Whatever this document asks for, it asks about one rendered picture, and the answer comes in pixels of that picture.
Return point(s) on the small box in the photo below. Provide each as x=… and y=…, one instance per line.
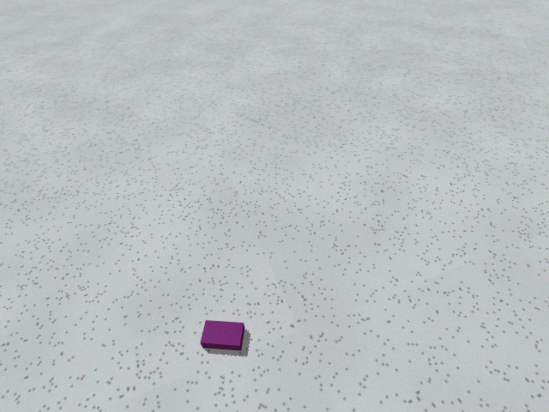
x=222, y=335

